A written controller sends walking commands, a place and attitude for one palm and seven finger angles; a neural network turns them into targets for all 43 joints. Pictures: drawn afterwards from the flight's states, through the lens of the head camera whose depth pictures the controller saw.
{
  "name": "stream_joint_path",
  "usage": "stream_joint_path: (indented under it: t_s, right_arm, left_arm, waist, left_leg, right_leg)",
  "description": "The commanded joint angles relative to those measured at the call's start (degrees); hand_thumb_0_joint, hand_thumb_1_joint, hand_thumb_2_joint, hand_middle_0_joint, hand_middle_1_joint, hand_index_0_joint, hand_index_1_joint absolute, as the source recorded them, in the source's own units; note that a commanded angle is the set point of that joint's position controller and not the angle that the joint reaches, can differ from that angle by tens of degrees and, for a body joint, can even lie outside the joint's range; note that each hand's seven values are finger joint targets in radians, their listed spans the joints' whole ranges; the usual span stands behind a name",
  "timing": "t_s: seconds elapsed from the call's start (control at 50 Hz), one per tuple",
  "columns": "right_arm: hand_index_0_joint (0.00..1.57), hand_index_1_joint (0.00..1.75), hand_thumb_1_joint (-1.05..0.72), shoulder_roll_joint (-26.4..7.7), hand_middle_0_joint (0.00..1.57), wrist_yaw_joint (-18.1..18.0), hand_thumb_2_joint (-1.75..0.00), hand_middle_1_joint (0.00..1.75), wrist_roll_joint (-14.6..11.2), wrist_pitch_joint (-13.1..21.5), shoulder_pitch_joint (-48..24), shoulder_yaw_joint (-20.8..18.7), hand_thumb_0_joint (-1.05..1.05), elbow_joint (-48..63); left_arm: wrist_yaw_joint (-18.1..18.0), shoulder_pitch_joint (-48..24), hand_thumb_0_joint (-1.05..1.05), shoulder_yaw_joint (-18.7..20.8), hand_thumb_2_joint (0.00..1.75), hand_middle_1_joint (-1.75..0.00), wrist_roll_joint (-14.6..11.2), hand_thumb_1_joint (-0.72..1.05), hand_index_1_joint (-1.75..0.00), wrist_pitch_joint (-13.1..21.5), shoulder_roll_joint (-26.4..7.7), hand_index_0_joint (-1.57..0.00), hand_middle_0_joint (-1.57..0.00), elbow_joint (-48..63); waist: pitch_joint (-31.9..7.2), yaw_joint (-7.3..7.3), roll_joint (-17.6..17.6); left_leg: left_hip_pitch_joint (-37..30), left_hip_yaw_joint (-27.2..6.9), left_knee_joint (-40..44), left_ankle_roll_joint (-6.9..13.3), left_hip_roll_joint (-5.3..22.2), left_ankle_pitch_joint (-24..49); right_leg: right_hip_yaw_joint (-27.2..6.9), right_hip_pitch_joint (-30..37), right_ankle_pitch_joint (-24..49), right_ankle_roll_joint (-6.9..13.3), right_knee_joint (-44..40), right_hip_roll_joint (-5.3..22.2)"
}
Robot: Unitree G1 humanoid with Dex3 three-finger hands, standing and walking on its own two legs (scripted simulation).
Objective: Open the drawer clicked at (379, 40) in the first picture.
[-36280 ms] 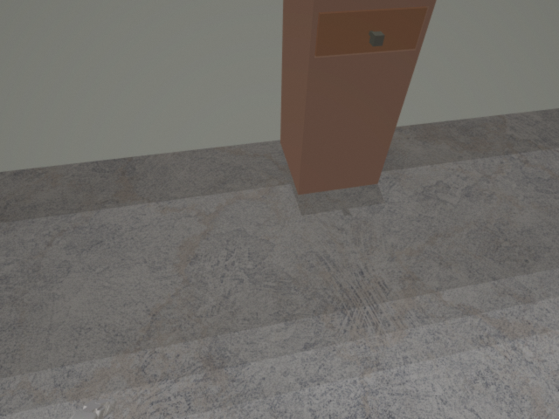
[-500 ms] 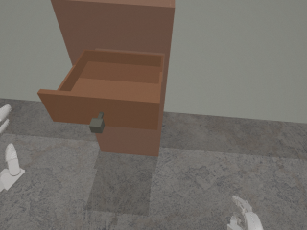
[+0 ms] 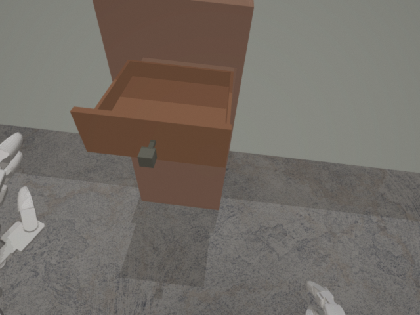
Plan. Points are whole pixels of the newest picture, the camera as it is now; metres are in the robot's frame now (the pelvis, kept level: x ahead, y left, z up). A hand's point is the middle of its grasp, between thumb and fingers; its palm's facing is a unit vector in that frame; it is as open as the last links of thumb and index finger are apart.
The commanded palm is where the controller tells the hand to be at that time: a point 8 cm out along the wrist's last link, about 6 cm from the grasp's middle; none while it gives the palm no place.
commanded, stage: stop stepping back and stand still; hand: left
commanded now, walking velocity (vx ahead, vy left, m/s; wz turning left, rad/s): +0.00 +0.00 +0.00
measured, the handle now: (149, 151) +0.48 +0.16 +0.01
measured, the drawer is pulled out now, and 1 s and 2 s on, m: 0.29 0.29 0.29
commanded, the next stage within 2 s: let the arm hang, fingers relaxed in 0.02 s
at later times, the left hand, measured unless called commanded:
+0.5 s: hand out of the picture +0.02 +0.18 -0.17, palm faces +0.01 -0.98 -0.17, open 7.0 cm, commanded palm none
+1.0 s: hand out of the picture +0.03 +0.22 -0.16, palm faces +0.01 -0.96 -0.29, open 7.4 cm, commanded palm none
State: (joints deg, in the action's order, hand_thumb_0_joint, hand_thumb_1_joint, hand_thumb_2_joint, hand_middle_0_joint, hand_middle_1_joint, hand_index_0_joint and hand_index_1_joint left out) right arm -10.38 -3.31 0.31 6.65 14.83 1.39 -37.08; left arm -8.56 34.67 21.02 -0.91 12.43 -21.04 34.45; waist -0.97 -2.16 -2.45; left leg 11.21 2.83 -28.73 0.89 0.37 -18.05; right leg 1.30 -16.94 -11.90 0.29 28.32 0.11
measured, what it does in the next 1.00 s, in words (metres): stands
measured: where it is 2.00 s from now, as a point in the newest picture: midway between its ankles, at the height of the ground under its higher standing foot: outside the picture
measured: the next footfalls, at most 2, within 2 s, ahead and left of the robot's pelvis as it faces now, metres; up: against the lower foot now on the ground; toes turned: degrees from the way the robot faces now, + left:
none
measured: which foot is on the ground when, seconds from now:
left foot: down 0.00-1.00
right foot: down 0.00-1.00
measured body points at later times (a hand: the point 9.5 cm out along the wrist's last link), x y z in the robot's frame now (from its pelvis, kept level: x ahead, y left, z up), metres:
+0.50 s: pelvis -0.01 +0.00 +0.00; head +0.02 +0.03 +0.45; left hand +0.02 +0.24 -0.16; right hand +0.03 -0.25 -0.13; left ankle -0.03 +0.11 -0.74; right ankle +0.03 -0.12 -0.74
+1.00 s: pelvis -0.02 +0.00 +0.01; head +0.00 -0.01 +0.46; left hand +0.03 +0.27 -0.13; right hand -0.01 -0.24 -0.15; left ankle -0.03 +0.11 -0.74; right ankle +0.03 -0.12 -0.74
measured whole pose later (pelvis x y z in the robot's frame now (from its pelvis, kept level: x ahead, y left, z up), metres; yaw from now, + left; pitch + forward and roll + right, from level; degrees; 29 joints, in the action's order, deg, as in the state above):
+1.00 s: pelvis -0.02 +0.00 +0.01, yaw +1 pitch -3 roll +0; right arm -11.6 -1.3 0.6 -0.4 14.9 -0.9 -63.3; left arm -1.1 10.4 1.0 0.9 -0.3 -13.4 -63.3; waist 3.8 -0.8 1.3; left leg 5.8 2.3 -21.3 1.2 -0.9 -13.0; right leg 1.7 -11.6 -7.8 0.1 21.9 1.2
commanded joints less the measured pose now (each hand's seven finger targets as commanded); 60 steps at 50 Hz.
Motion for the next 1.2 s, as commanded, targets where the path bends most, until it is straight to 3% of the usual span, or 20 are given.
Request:
stream_joint_path:
  t_s: [0.0, 0.08, 0.1, 0.12, 0.16, 0.18, 0.22, 0.24, 0.26, 0.28, 0.34, 0.42, 0.48, 0.5, 0.54, 0.62, 0.7, 0.98, 1.06, 1.18]
  right_arm:
    - [0.2, 0.3, -0.9, -7.9, 0.2, -0.6, -0.9, 0.3, 0.0, 4.7, -7.5, -3.4, 0.0, 9.8]
    - [0.2, 0.3, -0.9, -8.2, 0.2, -0.3, -0.9, 0.3, -0.6, 4.9, -6.2, -3.8, 0.0, 9.3]
    - [0.2, 0.3, -0.9, -16.2, 0.2, 3.5, -0.9, 0.3, -1.8, 6.9, -7.1, -7.9, 0.0, -3.6]
    - [0.2, 0.3, -0.9, -15.7, 0.2, 3.6, -0.9, 0.3, -0.7, 1.8, -1.4, -8.2, 0.0, -3.8]
    - [0.2, 0.3, -0.9, -12.9, 0.2, 3.1, -0.9, 0.3, -0.3, -1.2, -1.3, -6.9, 0.0, -3.0]
    - [0.2, 0.3, -0.9, -12.8, 0.2, 3.0, -0.9, 0.3, 0.0, -2.1, -2.0, -6.0, 0.0, -2.7]
    - [0.2, 0.3, -0.9, -12.5, 0.2, 2.9, -0.9, 0.3, 0.5, -3.4, -1.7, -5.4, 0.0, -2.8]
    - [0.2, 0.3, -0.9, -13.0, 0.2, 2.6, -0.9, 0.3, 0.6, -4.0, -1.1, -5.3, 0.0, -3.2]
    - [0.2, 0.3, -0.9, -13.0, 0.2, 2.4, -0.9, 0.3, 0.7, -4.6, -0.9, -5.2, 0.0, -4.0]
    - [0.2, 0.3, -0.9, -12.4, 0.2, 2.3, -0.9, 0.3, 0.9, -5.1, -1.1, -4.9, 0.0, -5.1]
    - [0.2, 0.3, -0.9, -10.9, 0.2, 2.3, -0.9, 0.3, 1.2, -5.7, -3.2, -3.6, 0.0, -8.1]
    - [0.2, 0.3, -0.9, -8.6, 0.2, 2.3, -0.9, 0.3, 0.5, -6.4, -2.3, -2.6, 0.0, -12.6]
    - [0.2, 0.3, -0.9, -7.7, 0.2, 2.1, -0.9, 0.3, 0.6, -6.7, 0.1, -2.8, 0.0, -15.5]
    - [0.2, 0.3, -0.9, -7.7, 0.2, 2.0, -0.9, 0.3, 0.4, -6.7, 1.0, -3.0, 0.0, -16.1]
    - [0.2, 0.3, -0.9, -8.0, 0.2, 1.9, -0.9, 0.3, 0.3, -6.8, 2.9, -3.3, 0.0, -17.8]
    - [0.2, 0.3, -0.9, -7.8, 0.2, 1.6, -0.9, 0.3, 0.2, -6.8, 4.7, -3.6, 0.0, -20.4]
    - [0.2, 0.3, -0.9, -8.0, 0.2, 1.5, -0.9, 0.3, 0.1, -6.5, 5.3, -3.9, 0.0, -22.2]
    - [0.2, 0.3, -0.9, -9.6, 0.2, 1.8, -0.9, 0.3, 0.4, -6.1, 2.3, -4.3, 0.0, -25.0]
    - [0.2, 0.3, -0.9, -10.7, 0.2, 1.9, -0.9, 0.3, 0.5, -6.1, 0.7, -4.3, 0.0, -24.9]
    - [0.2, 0.3, -0.9, -12.4, 0.2, 2.0, -0.9, 0.3, 0.5, -5.9, -1.3, -4.4, 0.0, -24.8]
  left_arm:
    - [-2.0, -2.1, 0.0, 10.1, 0.9, -0.3, 0.0, 0.9, -0.3, 5.9, -13.1, -0.2, -0.2, 16.9]
    - [-1.6, 0.5, 0.0, 9.4, 0.9, -0.3, -1.0, 0.9, -0.3, 6.5, -10.8, -0.2, -0.2, 12.4]
    - [6.0, -5.7, 0.0, -17.0, 0.9, -0.3, 3.7, 0.9, -0.3, -4.1, -1.6, -0.2, -0.2, -35.6]
    - [7.6, -5.5, 0.0, -13.8, 0.9, -0.3, 4.3, 0.9, -0.3, -10.6, -1.5, -0.2, -0.2, -38.1]
    - [7.9, -7.9, 0.0, -14.8, 0.9, -0.3, 3.7, 0.9, -0.3, -12.8, 1.4, -0.2, -0.2, -39.6]
    - [8.1, -10.0, 0.0, -15.0, 0.9, -0.3, 3.6, 0.9, -0.3, -12.9, 0.7, -0.2, -0.2, -42.2]
    - [7.8, -12.9, 0.0, -15.7, 0.9, -0.3, 3.6, 0.9, -0.3, -12.7, -1.3, -0.2, -0.2, -48.6]
    - [7.7, -14.1, 0.0, -15.9, 0.9, -0.3, 3.6, 0.9, -0.3, -12.8, -2.5, -0.2, -0.2, -52.2]
    - [7.7, -15.8, 0.0, -16.1, 0.9, -0.3, 3.5, 0.9, -0.3, -12.9, -3.4, -0.2, -0.2, -56.1]
    - [7.6, -17.2, 0.0, -16.5, 0.9, -0.3, 3.3, 0.9, -0.3, -13.0, -3.7, -0.2, -0.2, -60.1]
    - [7.3, -20.3, 0.0, -18.4, 0.9, -0.3, 2.4, 0.9, -0.3, -13.4, -2.4, -0.2, -0.2, -69.6]
    - [7.3, -19.1, 0.0, -19.6, 0.9, -0.3, 2.1, 0.9, -0.3, -13.2, -0.6, -0.2, -0.2, -80.3]
    - [7.3, -18.3, 0.0, -19.3, 0.9, -0.3, 1.9, 0.9, -0.3, -12.7, 0.3, -0.2, -0.2, -85.3]
    - [7.3, -18.4, 0.0, -19.2, 0.9, -0.3, 2.0, 0.9, -0.3, -12.5, 0.1, -0.2, -0.2, -86.3]
    - [7.4, -18.8, 0.0, -19.3, 0.9, -0.3, 1.9, 0.9, -0.3, -12.5, 0.3, -0.2, -0.2, -88.9]
    - [7.2, -19.3, 0.0, -19.4, 0.9, -0.3, 1.7, 0.9, -0.3, -12.3, 0.6, -0.2, -0.2, -92.4]
    - [7.0, -19.0, 0.0, -19.1, 0.9, -0.3, 1.7, 0.9, -0.3, -12.0, 0.1, -0.2, -0.2, -94.6]
    - [6.8, -24.4, 0.0, -18.1, 0.9, -0.3, 1.9, 0.9, -0.3, -11.6, -2.6, -0.2, -0.2, -95.8]
    - [6.9, -26.0, 0.0, -18.0, 0.9, -0.3, 1.9, 0.9, -0.3, -11.4, -3.7, -0.2, -0.2, -95.3]
    - [7.1, -28.1, 0.0, -17.8, 0.9, -0.3, 1.8, 0.9, -0.3, -11.1, -4.8, -0.2, -0.2, -95.1]
  waist:
    - [-2.8, 1.42, 9.7]
    - [-4.6, 0.84, 7.2]
    - [-2.8, -3.2, 4.0]
    - [-5.8, -1.38, 4.2]
    - [-5.5, -0.11, 2.2]
    - [-4.3, 0.68, -0.4]
    - [-5.8, 1.13, -9.2]
    - [-6.4, 1.08, -11.9]
    - [-5.8, 0.94, -11.9]
    - [-4.8, 0.97, -10.8]
    - [-0.1, 1.67, 5.3]
    - [2.7, 2.29, 9.6]
    - [1.3, 2.24, 13.3]
    - [1.7, 2.21, 9.7]
    - [1.7, 1.85, 7.3]
    - [4.7, 1.57, 4.6]
    - [4.9, 1.86, 1.8]
    - [6.1, 1.85, 1.6]
    - [4.9, 1.83, 4.0]
    - [3.6, 1.74, 3.2]
  left_leg:
    - [6.4, -8.0, 10.0, 2.1, 8.9, 13.1]
    - [5.8, -5.0, 6.4, 0.7, 6.4, 13.0]
    - [2.9, -3.6, -5.0, 1.0, 5.3, 21.1]
    - [3.2, -4.3, -2.9, 0.8, 6.1, 23.3]
    - [6.7, -7.8, -1.2, 2.7, 7.7, 18.8]
    - [8.9, -8.8, -1.0, 3.4, 7.7, 17.6]
    - [6.8, -7.5, -3.5, 2.5, 5.2, 19.7]
    - [5.6, -6.2, -4.1, 1.7, 3.5, 17.6]
    - [4.4, -5.2, -3.7, 1.3, 2.4, 15.6]
    - [3.0, -5.0, -2.6, 1.1, 2.0, 13.7]
    - [2.5, -6.9, 4.4, 1.2, 4.7, 16.3]
    - [3.4, -6.5, 9.2, 0.9, 4.8, 5.7]
    - [3.2, -6.3, 10.8, 0.9, 4.7, 1.3]
    - [2.2, -6.7, 10.8, 1.1, 5.0, 1.4]
    - [1.9, -6.9, 11.2, 1.2, 5.2, 0.8]
    - [1.5, -7.1, 12.2, 1.5, 5.6, 1.7]
    - [0.5, -6.9, 12.6, 1.8, 5.7, 3.7]
    - [0.3, -6.4, 13.8, 1.3, 5.4, 5.8]
    - [-0.3, -6.2, 13.8, 1.0, 5.4, 6.5]
    - [-1.7, -6.2, 14.0, 0.7, 5.7, 8.9]
  right_leg:
    - [-1.4, 8.9, 10.3, 0.2, 0.7, 2.5]
    - [-3.9, 11.3, 16.1, 0.7, -1.4, 4.1]
    - [-1.7, 1.1, 26.0, 1.1, 3.9, 7.7]
    - [-4.0, 1.9, 24.9, 1.6, 4.3, 7.7]
    - [-1.5, 0.3, 11.8, 0.9, 6.9, 4.5]
    - [-1.8, 1.1, 11.2, 0.6, 6.5, 4.2]
    - [-4.1, 5.3, 20.4, 1.7, 3.8, 6.2]
    - [-6.2, 7.0, 23.6, 2.8, 2.7, 8.0]
    - [-7.1, 7.2, 24.2, 3.5, 1.8, 9.1]
    - [-7.7, 6.8, 23.0, 3.5, 0.6, 9.3]
    - [-5.9, 6.3, 13.2, 1.4, -0.8, 5.7]
    - [-5.3, 7.9, 2.9, 1.0, -6.2, 4.7]
    - [-4.9, 9.6, 1.5, 1.4, -8.0, 4.6]
    - [-4.6, 9.4, 1.6, 1.5, -8.7, 4.6]
    - [-4.4, 9.1, 0.9, 1.5, -9.4, 4.8]
    - [-4.0, 7.1, 0.8, 1.7, -9.9, 5.0]
    - [-4.0, 7.2, 2.0, 1.8, -9.8, 5.0]
    - [-5.0, 7.9, 2.4, 1.8, -10.7, 5.8]
    - [-5.6, 9.0, 3.3, 1.9, -11.1, 6.0]
    - [-5.7, 10.1, 5.9, 1.9, -11.6, 6.3]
